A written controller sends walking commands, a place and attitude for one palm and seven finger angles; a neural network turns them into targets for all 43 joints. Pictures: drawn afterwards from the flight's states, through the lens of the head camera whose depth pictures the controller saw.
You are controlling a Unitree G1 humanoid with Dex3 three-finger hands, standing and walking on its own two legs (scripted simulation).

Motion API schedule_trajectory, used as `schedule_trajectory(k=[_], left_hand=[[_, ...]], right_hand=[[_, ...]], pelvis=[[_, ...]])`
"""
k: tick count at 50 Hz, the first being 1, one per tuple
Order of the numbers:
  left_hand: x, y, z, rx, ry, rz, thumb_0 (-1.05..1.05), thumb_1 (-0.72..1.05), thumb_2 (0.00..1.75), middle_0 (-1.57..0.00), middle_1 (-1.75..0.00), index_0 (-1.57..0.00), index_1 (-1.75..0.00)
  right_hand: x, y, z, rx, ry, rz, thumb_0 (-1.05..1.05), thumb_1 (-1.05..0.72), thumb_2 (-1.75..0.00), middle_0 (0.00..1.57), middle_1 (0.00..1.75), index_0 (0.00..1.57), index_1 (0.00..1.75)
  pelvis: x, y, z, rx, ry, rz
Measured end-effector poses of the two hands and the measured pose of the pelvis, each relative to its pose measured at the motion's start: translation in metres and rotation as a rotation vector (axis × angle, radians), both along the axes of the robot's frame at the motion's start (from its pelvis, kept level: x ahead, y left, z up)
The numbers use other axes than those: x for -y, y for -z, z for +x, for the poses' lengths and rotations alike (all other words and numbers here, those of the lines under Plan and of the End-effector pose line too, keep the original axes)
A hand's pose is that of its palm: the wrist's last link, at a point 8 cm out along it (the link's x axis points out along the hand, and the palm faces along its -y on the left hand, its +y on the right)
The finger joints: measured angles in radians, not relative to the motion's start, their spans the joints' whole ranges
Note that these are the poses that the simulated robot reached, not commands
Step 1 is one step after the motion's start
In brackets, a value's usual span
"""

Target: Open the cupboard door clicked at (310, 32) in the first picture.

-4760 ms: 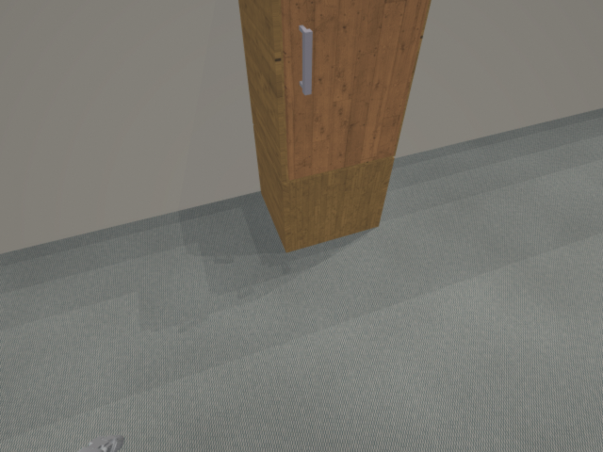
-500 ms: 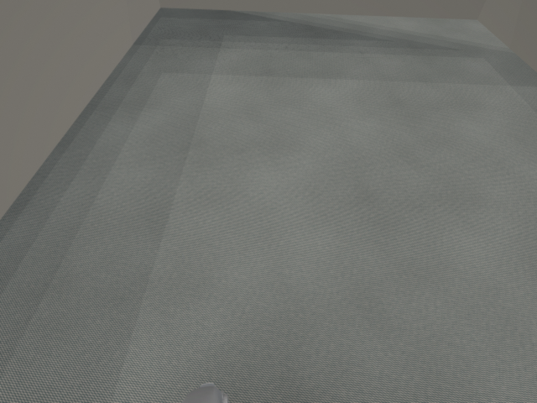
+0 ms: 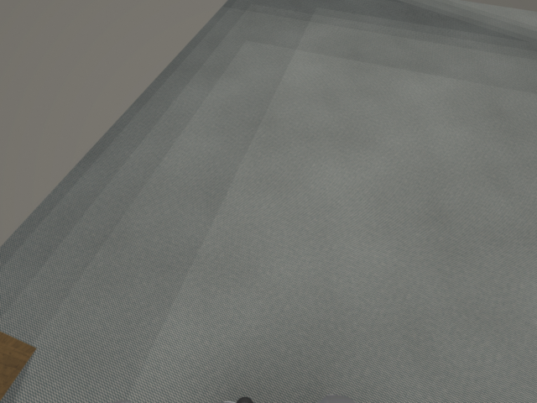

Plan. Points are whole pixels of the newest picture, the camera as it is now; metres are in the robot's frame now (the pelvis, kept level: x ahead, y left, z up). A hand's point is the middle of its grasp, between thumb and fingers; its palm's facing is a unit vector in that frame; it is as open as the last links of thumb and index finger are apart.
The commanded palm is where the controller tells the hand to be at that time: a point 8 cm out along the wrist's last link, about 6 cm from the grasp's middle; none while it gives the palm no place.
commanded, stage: turn to face it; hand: left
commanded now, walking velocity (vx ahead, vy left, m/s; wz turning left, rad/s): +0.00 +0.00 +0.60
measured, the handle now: out of the picture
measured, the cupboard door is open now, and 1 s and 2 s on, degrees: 0 0 0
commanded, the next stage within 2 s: take the last steps up to it in 1.94 s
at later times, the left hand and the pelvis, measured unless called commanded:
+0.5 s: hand out of the picture -0.01 +0.15 -0.15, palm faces +0.34 -0.90 -0.28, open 7.3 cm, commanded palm none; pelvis +0.00 -0.06 +0.00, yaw +20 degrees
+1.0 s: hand out of the picture -0.02 +0.21 -0.15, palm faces +0.60 -0.75 -0.27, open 7.3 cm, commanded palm none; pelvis +0.01 -0.04 +0.00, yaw +38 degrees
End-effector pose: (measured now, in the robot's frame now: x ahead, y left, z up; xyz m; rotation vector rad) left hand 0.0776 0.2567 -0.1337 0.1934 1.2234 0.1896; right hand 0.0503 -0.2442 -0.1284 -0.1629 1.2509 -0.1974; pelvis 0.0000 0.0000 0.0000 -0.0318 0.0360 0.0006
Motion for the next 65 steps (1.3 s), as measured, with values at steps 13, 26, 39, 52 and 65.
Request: schedule_trajectory(k=[13, 26, 39, 52, 65], left_hand=[[0.053, -0.028, -0.026, 0.09, -0.119, 0.061, 0.0, 0.91, 0.9, -0.2, -0.3, -0.2, -0.3], [0.067, -0.015, -0.118, -0.037, -0.345, 0.022, 0.0, 0.91, 0.9, -0.2, -0.3, -0.21, -0.3], [0.019, 0.007, -0.187, -0.095, -0.562, 0.003, 0.01, 0.91, 0.9, -0.2, -0.3, -0.2, -0.3], [0.026, -0.019, -0.125, 0.145, -0.603, 0.093, 0.0, 0.91, 0.9, -0.2, -0.3, -0.2, -0.3], [0.085, -0.021, -0.186, 0.061, -0.792, 0.064, 0.0, 0.91, 0.9, -0.2, -0.3, -0.21, -0.3]], right_hand=[[0.062, 0.017, 0.031, -0.03, -0.129, 0.031, 0.01, -0.91, -0.9, 0.2, 0.3, 0.2, 0.3], [0.032, 0.014, 0.111, -0.038, -0.402, 0.018, 0.01, -0.91, -0.9, 0.19, 0.3, 0.2, 0.3], [-0.062, -0.013, 0.181, 0.154, -0.645, -0.023, 0.01, -0.91, -0.9, 0.2, 0.3, 0.2, 0.3], [-0.047, 0.015, 0.183, 0.044, -0.703, 0.034, 0.01, -0.9, -0.9, 0.2, 0.3, 0.2, 0.3], [-0.059, 0.013, 0.2, -0.045, -0.865, 0.018, 0.01, -0.91, -0.9, 0.19, 0.3, 0.2, 0.3]], pelvis=[[0.054, 0.0, -0.002, 0.012, -0.174, 0.058], [0.054, -0.001, 0.0, 0.016, -0.366, 0.09], [0.02, 0.006, -0.006, 0.027, -0.52, 0.041], [0.045, 0.01, 0.016, 0.01, -0.682, 0.05], [0.054, 0.0, 0.015, 0.016, -0.874, 0.088]])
